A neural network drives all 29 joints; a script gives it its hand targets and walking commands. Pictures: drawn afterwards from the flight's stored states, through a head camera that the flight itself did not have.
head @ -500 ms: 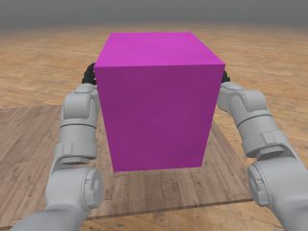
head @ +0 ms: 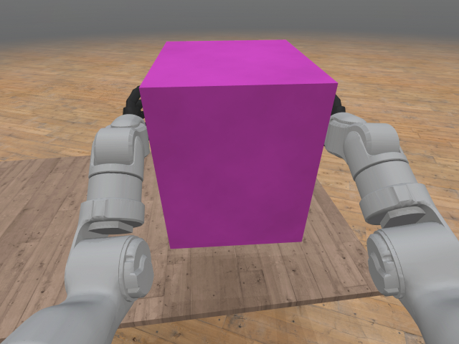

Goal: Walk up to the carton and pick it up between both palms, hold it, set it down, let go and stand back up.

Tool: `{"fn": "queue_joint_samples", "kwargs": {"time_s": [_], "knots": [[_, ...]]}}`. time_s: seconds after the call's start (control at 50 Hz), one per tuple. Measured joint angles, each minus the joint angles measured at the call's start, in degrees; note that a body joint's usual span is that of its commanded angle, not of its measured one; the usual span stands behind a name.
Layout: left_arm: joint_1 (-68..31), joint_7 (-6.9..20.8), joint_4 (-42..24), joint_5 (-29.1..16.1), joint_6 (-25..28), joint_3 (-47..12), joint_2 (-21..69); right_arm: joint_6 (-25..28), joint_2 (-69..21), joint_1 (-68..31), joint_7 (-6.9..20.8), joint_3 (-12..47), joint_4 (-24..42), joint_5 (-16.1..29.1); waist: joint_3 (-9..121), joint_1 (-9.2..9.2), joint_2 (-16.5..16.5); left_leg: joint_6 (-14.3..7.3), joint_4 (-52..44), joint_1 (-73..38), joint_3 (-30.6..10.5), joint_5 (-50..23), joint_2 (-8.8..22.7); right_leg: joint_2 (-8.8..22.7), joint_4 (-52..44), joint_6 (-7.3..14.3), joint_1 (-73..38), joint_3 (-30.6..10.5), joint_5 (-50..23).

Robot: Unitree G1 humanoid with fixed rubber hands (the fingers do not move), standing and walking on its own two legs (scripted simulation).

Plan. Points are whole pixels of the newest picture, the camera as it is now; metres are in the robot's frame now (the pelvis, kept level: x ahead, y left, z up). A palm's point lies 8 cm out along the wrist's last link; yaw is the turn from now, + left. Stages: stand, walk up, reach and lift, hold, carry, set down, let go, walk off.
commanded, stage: hold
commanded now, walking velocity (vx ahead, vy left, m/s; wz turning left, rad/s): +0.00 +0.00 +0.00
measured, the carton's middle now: (231, 137) +0.42 +0.00 +0.24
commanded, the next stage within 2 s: none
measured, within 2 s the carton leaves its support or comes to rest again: neither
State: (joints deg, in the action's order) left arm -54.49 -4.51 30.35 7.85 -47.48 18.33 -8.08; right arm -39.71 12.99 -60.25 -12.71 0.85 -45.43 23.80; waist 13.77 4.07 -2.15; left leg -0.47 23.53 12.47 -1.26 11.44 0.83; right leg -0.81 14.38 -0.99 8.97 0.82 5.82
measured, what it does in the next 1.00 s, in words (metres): stands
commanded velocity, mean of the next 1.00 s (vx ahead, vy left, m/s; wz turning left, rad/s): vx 0.00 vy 0.00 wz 0.00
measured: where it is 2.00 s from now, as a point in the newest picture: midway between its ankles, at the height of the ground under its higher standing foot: outside the picture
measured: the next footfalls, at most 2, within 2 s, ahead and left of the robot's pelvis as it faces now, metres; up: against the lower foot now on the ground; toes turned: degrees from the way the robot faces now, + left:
none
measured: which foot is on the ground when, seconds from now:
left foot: down 0.00-1.00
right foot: down 0.00-1.00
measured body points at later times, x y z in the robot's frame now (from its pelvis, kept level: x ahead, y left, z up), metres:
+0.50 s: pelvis +0.00 +0.00 +0.00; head -0.09 +0.01 +0.44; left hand +0.38 +0.18 +0.28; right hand +0.38 -0.15 +0.27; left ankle +0.01 +0.11 -0.75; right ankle +0.02 -0.13 -0.75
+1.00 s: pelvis +0.00 +0.00 +0.00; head -0.09 +0.00 +0.44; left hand +0.39 +0.17 +0.29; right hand +0.39 -0.16 +0.28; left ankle +0.01 +0.11 -0.75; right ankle +0.02 -0.13 -0.75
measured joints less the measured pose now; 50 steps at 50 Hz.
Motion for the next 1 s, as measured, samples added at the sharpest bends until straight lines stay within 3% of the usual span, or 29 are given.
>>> {"fn": "queue_joint_samples", "kwargs": {"time_s": [0.38,0.84,1.0], "knots": [[4.1,-0.2,-5.6,-0.5,-1.4,-0.6,0.5,0.2,-0.5,3.6,-0.7,1.5,3.9,1.0,-0.9,-0.11,0.0,0.3,0.8,-0.8,-1.0,0.5,0.1,-0.2,-0.5,0.1,-1.7,0.9,0.2],[-0.9,-0.4,1.9,0.2,0.5,0.7,0.2,0.7,-0.3,-0.7,0.4,-0.8,-2.4,-0.4,0.0,-0.11,-0.1,0.0,0.4,0.0,-0.1,0.1,0.1,-0.1,0.2,0.1,-0.1,0.0,0.0],[2.1,-0.5,-2.5,-0.5,-0.1,-0.8,0.4,0.8,0.5,2.4,-0.2,2.2,2.1,1.4,-0.1,-0.28,-0.2,0.3,0.3,-0.8,-0.5,0.4,0.3,-0.3,-0.6,0.1,-1.4,0.3,0.1]]}}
